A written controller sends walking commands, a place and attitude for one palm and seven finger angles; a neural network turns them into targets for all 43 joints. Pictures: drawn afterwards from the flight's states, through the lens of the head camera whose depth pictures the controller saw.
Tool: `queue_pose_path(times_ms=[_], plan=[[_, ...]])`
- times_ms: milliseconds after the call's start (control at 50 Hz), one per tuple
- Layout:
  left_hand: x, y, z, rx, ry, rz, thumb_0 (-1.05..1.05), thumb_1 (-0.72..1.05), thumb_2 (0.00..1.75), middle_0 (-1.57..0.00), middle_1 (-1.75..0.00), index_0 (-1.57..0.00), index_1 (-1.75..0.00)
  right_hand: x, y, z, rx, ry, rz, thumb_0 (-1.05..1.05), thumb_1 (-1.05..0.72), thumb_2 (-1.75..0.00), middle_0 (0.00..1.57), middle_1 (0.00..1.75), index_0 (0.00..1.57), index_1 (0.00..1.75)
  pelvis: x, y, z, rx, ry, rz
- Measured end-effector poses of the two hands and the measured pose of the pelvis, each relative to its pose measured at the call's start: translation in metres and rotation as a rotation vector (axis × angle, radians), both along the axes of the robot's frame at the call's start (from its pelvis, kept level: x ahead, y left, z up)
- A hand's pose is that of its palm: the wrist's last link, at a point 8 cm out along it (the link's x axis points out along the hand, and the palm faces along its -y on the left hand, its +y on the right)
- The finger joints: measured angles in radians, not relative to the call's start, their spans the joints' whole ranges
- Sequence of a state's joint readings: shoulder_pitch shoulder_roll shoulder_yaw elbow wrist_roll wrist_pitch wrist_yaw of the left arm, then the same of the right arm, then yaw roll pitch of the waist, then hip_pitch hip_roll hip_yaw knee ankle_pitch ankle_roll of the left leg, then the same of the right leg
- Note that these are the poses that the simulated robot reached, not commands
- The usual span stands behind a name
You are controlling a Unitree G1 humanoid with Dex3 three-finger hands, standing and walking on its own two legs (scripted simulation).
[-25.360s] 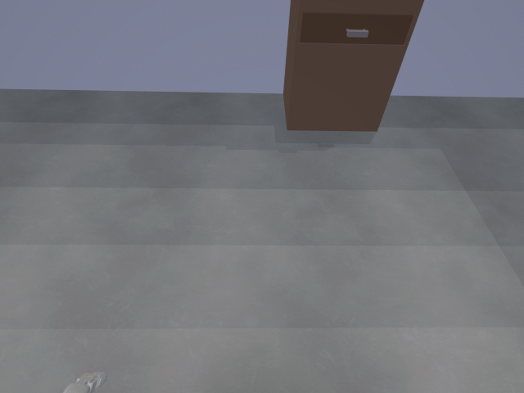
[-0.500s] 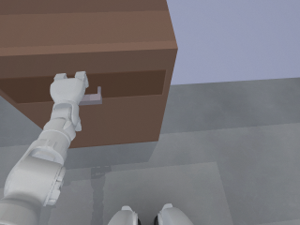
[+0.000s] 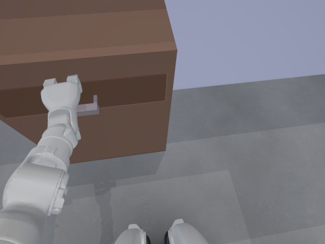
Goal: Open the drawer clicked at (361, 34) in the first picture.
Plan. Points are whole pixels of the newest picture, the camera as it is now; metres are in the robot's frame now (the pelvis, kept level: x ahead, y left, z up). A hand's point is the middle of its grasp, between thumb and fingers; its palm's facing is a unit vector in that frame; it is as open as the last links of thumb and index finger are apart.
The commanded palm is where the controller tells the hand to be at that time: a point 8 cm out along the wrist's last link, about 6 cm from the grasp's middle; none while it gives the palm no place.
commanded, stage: re-aim the fingers above the handle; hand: left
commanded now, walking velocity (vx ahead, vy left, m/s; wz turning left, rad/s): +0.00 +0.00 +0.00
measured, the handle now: (81, 104) +0.54 +0.21 -0.08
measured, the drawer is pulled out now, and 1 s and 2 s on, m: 0.00 0.00 0.00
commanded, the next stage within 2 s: lower the fingers behind the handle in 0.20 s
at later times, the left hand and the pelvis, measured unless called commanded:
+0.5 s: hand (71, 111) +0.48 +0.22 -0.03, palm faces -0.05 +0.02 -1.00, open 13.7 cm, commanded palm +0.47 +0.21 +0.01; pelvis +0.00 +0.00 -0.01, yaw +0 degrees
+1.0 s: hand (80, 116) +0.49 +0.21 -0.07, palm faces +0.03 +0.00 -1.00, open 13.8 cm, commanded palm +0.47 +0.20 -0.02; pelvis -0.01 +0.01 -0.04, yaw +0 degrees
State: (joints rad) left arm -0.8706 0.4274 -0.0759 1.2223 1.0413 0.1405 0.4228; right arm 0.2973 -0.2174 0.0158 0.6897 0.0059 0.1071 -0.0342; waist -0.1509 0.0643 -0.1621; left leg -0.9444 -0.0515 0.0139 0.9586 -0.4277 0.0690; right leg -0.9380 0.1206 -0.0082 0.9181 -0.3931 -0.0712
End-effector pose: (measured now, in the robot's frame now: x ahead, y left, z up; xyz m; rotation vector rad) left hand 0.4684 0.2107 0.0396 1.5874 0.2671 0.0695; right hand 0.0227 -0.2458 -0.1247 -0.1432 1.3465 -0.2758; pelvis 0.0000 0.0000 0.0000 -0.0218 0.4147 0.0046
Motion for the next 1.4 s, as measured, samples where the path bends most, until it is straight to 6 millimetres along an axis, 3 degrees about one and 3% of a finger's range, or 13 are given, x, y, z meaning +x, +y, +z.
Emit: queue_pose_path(times_ms=[80, 220, 380, 500, 580, 740, 900, 1120, 1240, 1400], plan=[[-0.001, 0.000, -0.002, -0.033, 0.048, -0.092, 0.00, -0.49, 0.30, -0.33, -1.21, -0.34, -1.22, -0.005, -0.008, 0.005, -0.034, 0.006, 0.016, 0.00, -0.90, -0.90, 0.20, 0.30, 0.21, 0.30, 0.003, -0.003, -0.002, -0.007, 0.002, 0.018], [-0.004, -0.028, -0.024, -0.125, -0.049, -0.280, 0.00, -0.49, 0.30, -0.32, -1.21, -0.33, -1.20, -0.011, -0.026, -0.002, -0.094, 0.050, 0.030, 0.00, -0.90, -0.90, 0.20, 0.30, 0.21, 0.30, 0.006, 0.000, -0.018, -0.017, 0.047, 0.023], [-0.001, -0.022, -0.025, -0.043, -0.196, -0.180, 0.00, -0.49, 0.31, -0.39, -1.25, -0.33, -1.21, -0.003, -0.018, -0.019, -0.041, 0.067, 0.026, 0.00, -0.91, -0.90, 0.20, 0.30, 0.20, 0.30, 0.005, 0.003, -0.023, -0.008, 0.059, -0.001], [-0.002, 0.002, -0.017, 0.006, -0.075, -0.004, 0.00, -0.49, 0.31, -0.36, -1.23, -0.34, -1.22, 0.006, -0.002, -0.014, 0.014, 0.031, 0.018, 0.00, -0.91, -0.90, 0.20, 0.30, 0.20, 0.30, 0.005, 0.001, -0.011, -0.003, 0.033, -0.002], [-0.001, 0.013, -0.016, -0.005, 0.023, -0.007, 0.00, -0.49, 0.30, -0.34, -1.22, -0.33, -1.21, 0.007, -0.001, -0.006, 0.001, 0.011, 0.023, 0.00, -0.90, -0.90, 0.20, 0.30, 0.21, 0.30, 0.006, -0.001, -0.007, -0.007, 0.024, 0.009], [-0.009, -0.004, -0.042, -0.104, 0.011, -0.246, 0.00, -0.49, 0.30, -0.32, -1.21, -0.32, -1.20, -0.002, -0.018, -0.010, -0.081, 0.042, 0.046, 0.00, -0.90, -0.90, 0.20, 0.30, 0.21, 0.30, 0.007, 0.003, -0.025, -0.024, 0.061, 0.018], [-0.007, 0.002, -0.062, -0.050, -0.174, -0.176, 0.00, -0.49, 0.30, -0.32, -1.21, -0.31, -1.20, -0.006, -0.017, -0.036, -0.069, 0.086, 0.062, 0.00, -0.91, -0.90, 0.20, 0.30, 0.20, 0.30, -0.002, 0.009, -0.046, -0.031, 0.109, 0.017], [0.002, -0.007, -0.050, -0.015, -0.057, -0.075, 0.00, -0.49, 0.30, -0.33, -1.22, -0.33, -1.23, -0.012, 0.005, -0.032, -0.003, 0.060, 0.038, 0.00, -0.90, -0.90, 0.20, 0.30, 0.21, 0.30, -0.007, 0.007, -0.036, -0.027, 0.084, 0.016], [0.002, -0.003, -0.052, -0.024, -0.040, -0.118, 0.00, -0.49, 0.30, -0.33, -1.23, -0.30, -1.21, -0.026, -0.003, -0.032, -0.033, 0.060, 0.043, 0.00, -0.90, -0.90, 0.20, 0.30, 0.21, 0.30, -0.010, 0.005, -0.042, -0.028, 0.087, 0.014], [0.000, -0.002, -0.061, 0.006, -0.128, -0.165, 0.00, -0.49, 0.30, -0.31, -1.32, -0.32, -1.21, -0.038, -0.017, -0.049, -0.065, 0.081, 0.061, 0.00, -0.90, -0.90, 0.20, 0.30, 0.20, 0.30, -0.023, 0.004, -0.064, -0.033, 0.117, 0.018]])
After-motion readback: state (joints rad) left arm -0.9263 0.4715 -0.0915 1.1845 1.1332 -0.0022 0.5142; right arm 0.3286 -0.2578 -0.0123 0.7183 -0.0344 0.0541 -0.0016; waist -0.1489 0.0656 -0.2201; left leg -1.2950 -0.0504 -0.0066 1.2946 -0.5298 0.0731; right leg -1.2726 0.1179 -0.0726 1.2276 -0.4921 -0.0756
